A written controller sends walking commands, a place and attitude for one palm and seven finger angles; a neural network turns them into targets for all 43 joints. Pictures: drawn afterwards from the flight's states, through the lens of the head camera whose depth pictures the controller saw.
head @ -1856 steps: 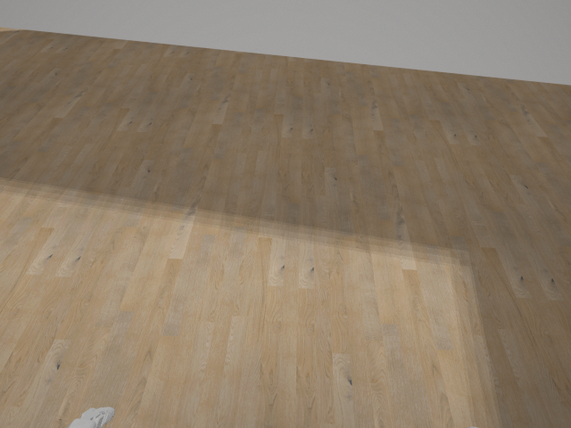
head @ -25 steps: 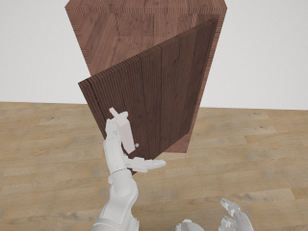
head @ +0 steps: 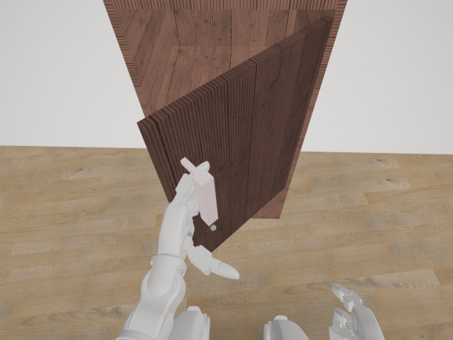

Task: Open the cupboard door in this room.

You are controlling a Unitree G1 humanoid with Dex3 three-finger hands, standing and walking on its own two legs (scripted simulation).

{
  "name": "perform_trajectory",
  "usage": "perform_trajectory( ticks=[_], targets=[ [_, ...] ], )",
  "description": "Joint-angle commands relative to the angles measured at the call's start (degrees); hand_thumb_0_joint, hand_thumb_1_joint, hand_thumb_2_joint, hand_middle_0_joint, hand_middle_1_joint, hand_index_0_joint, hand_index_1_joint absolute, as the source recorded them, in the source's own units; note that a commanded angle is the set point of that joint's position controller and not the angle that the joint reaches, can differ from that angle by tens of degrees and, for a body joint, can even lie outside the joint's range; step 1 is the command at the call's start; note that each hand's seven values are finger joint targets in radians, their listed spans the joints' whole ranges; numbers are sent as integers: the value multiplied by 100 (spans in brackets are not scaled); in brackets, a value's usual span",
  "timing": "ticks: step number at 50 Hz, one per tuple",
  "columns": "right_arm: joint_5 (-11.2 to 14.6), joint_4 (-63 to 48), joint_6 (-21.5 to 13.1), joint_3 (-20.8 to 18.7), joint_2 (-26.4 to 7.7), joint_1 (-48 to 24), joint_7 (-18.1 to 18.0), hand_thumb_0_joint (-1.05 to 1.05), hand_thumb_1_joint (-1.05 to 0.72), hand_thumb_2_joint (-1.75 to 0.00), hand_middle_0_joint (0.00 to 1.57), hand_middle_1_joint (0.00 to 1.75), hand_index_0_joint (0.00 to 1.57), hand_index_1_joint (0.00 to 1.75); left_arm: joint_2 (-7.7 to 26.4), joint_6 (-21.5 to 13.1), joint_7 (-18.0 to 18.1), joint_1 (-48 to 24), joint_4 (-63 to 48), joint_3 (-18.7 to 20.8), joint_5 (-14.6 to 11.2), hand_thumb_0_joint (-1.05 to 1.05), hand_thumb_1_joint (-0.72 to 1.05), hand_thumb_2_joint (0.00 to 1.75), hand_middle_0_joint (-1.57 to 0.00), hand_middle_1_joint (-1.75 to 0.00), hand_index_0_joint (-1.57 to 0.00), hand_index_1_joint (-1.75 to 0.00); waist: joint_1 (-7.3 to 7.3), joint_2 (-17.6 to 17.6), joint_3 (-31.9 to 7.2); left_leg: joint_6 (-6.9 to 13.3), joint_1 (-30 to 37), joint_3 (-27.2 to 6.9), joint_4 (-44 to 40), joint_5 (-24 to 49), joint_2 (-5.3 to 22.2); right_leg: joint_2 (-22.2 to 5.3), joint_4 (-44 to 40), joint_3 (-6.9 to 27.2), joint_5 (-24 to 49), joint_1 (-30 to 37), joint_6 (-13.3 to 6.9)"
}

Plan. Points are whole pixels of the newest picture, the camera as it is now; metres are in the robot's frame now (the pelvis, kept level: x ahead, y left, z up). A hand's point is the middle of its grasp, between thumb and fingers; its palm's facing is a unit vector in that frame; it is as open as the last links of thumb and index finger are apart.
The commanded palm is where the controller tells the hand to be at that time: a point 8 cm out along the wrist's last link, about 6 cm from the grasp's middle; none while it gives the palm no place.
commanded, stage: slide the hand sideways off the handle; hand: left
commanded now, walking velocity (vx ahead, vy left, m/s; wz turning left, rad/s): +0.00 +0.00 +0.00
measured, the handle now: (198, 192) +0.36 +0.07 +0.05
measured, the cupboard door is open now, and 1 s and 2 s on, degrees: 45 45 45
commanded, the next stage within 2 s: draw the hand back to the body in 0.88 s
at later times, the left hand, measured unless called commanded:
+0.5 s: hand (186, 253) +0.25 +0.08 +0.04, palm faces -0.06 -1.00 +0.00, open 16.2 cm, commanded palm +0.22 +0.14 +0.04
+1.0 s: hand (158, 275) +0.22 +0.12 +0.04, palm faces -0.05 -1.00 -0.02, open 16.3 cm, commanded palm +0.20 +0.17 +0.05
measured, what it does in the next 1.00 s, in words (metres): stands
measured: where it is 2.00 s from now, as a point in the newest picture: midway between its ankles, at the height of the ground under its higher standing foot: outside the picture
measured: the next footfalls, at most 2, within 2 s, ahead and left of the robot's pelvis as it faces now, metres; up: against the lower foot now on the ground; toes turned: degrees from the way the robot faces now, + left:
none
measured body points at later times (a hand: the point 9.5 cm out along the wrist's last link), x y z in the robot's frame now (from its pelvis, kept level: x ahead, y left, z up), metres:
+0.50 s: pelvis +0.01 +0.00 -0.01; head +0.07 -0.01 +0.44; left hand +0.25 +0.13 +0.05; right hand +0.20 -0.22 -0.09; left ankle +0.04 +0.11 -0.66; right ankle +0.02 -0.11 -0.66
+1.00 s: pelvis +0.01 -0.01 -0.02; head +0.07 -0.02 +0.42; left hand +0.21 +0.17 +0.05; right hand +0.20 -0.24 -0.10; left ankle +0.04 +0.11 -0.66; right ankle +0.02 -0.11 -0.66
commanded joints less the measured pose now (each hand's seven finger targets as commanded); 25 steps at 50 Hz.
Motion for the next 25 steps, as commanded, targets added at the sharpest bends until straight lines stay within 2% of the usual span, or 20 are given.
perform_trajectory(
  ticks=[1, 2, 3, 4, 5, 6, 8, 9, 11, 14, 15, 16, 17, 18, 19, 21, 23, 24, 25],
  targets=[
    [-55, -1018, -233, -205, -541, -299, 71, 0, -90, -90, 20, 30, 20, 30, -145, -511, 305, -445, -1657, -30, 298, 0, -50, 30, -15, -30, -15, -30, -29, -567, -1690, 18, 1225, -262, -834, 869, -109, 128, -878, 119, 1123, 593, -78],
    [-66, -1039, -218, -204, -556, -287, 78, 0, -90, -90, 20, 30, 20, 30, -55, -524, 330, -493, -1758, 0, 332, 0, -50, 30, -15, -30, -15, -30, -52, -620, -1658, 23, 1140, -262, -811, 749, -116, 123, -894, 155, 1027, 591, -74],
    [-61, -1075, -195, -198, -542, -308, 81, 0, -90, -90, 20, 30, 20, 30, -18, -512, 332, -285, -1750, 24, 366, 0, -50, 30, -15, -30, -15, -30, -29, -601, -1511, 26, 1089, -249, -831, 622, -111, 135, -933, 160, 904, 547, -75],
    [-60, -1107, -166, -195, -574, -318, 65, 0, -90, -90, 20, 30, 20, 30, 170, -487, 327, -178, -1782, 156, 403, 0, -50, 30, -15, -30, -15, -30, 22, -636, -1527, 31, 1000, -259, -833, 606, -111, 136, -927, 188, 859, 608, -92],
    [-58, -1142, -149, -190, -552, -332, 52, 0, -90, -90, 20, 30, 20, 30, 158, -488, 318, -178, -1886, 131, 430, 0, -50, 30, -15, -30, -15, -30, 6, -583, -1473, 26, 1016, -243, -837, 596, -115, 130, -921, 193, 870, 592, -89],
    [-55, -1162, -147, -182, -531, -317, 50, 0, -90, -90, 20, 30, 20, 30, 59, -462, 287, -75, -1921, 47, 408, 0, -50, 30, -15, -30, -15, -30, -15, -541, -1468, 33, 1034, -228, -822, 564, -125, 135, -941, 197, 869, 579, -79],
    [-34, -1189, -129, -164, -542, -321, 15, 0, -90, -90, 20, 30, 20, 30, 165, -422, 207, 100, -2056, 160, 307, 0, -50, 30, -15, -30, -15, -30, 1, -524, -1414, 19, 1017, -235, -850, 485, -123, 151, -969, 188, 793, 600, -80],
    [-18, -1215, -133, -166, -554, -327, -7, 0, -90, -90, 20, 30, 20, 30, 159, -400, 159, 116, -2134, 132, 275, 0, -50, 30, -15, -30, -15, -30, -41, -569, -1433, 37, 1017, -238, -821, 495, -118, 155, -984, 200, 789, 597, -70],
    [-12, -1243, -173, -160, -534, -306, -27, 0, -90, -90, 20, 30, 20, 30, 122, -420, 63, 329, -2400, 86, 193, 0, -50, 30, -15, -30, -15, -30, -20, -385, -1458, 22, 1090, -246, -826, 592, -121, 158, -942, 173, 914, 631, -74],
    [-1, -1260, -210, -162, -549, -284, -64, 0, -90, -90, 20, 30, 20, 30, 230, -406, -43, 686, -2520, 193, 107, 0, -50, 30, -15, -30, -15, -30, -37, -519, -1469, 28, 1063, -275, -758, 745, -111, 181, -897, 154, 1086, 639, -62],
    [0, -1272, -227, -154, -546, -300, -68, 0, -90, -90, 20, 30, 20, 30, 249, -412, -93, 698, -2605, 201, 71, 0, -50, 30, -15, -30, -15, -30, -54, -453, -1422, 22, 1007, -258, -736, 637, -123, 166, -910, 168, 999, 602, -48],
    [2, -1252, -235, -153, -552, -272, -83, 0, -90, -90, 20, 30, 20, 30, 321, -409, -120, 751, -2568, 278, 54, 0, -50, 30, -15, -30, -15, -30, -72, -531, -1314, 22, 947, -273, -726, 606, -124, 170, -916, 166, 984, 583, -48],
    [-2, -1259, -248, -167, -557, -284, -95, 0, -90, -90, 20, 30, 20, 30, 370, -434, -156, 804, -2659, 324, 50, 0, -50, 30, -15, -30, -15, -30, -65, -516, -1390, 25, 959, -271, -689, 615, -126, 175, -896, 180, 985, 563, -44],
    [4, -1291, -262, -157, -558, -291, -99, 0, -90, -90, 20, 30, 20, 30, 365, -438, -199, 879, -2743, 284, 64, 0, -50, 30, -15, -30, -15, -30, -50, -377, -1359, 17, 961, -271, -698, 622, -130, 171, -862, 166, 981, 537, -58],
    [8, -1280, -276, -155, -551, -267, -107, 0, -90, -90, 20, 30, 20, 30, 350, -420, -231, 947, -2719, 267, 46, 0, -50, 30, -15, -30, -15, -30, -85, -465, -1315, 29, 926, -290, -676, 634, -121, 180, -875, 167, 990, 534, -53],
    [10, -1297, -297, -176, -559, -259, -122, 0, -90, -90, 20, 30, 20, 30, 465, -423, -302, 1217, -2804, 424, -4, 0, -50, 30, -15, -30, -15, -30, -49, -495, -1393, 27, 909, -264, -618, 709, -134, 184, -849, 190, 1115, 593, -44],
    [13, -1348, -318, -185, -547, -233, -127, 0, -90, -90, 20, 30, 20, 30, 523, -420, -381, 1459, -3036, 463, -41, 0, -50, 30, -15, -30, -15, -30, -22, -365, -1485, 20, 970, -254, -599, 878, -138, 185, -796, 181, 1319, 651, -49],
    [13, -1370, -324, -179, -553, -213, -133, 0, -90, -90, 20, 30, 20, 30, 612, -404, -410, 1693, -3096, 580, -89, 0, -50, 30, -15, -30, -15, -30, 38, -382, -1547, 23, 925, -256, -593, 992, -146, 188, -774, 187, 1440, 773, -58],
    [23, -1394, -330, -182, -549, -236, -133, 0, -90, -90, 20, 30, 20, 30, 622, -401, -459, 1796, -3171, 569, -101, 0, -50, 30, -15, -30, -15, -30, 15, -303, -1514, 18, 924, -234, -574, 959, -149, 185, -777, 202, 1438, 722, -46]
  ],
)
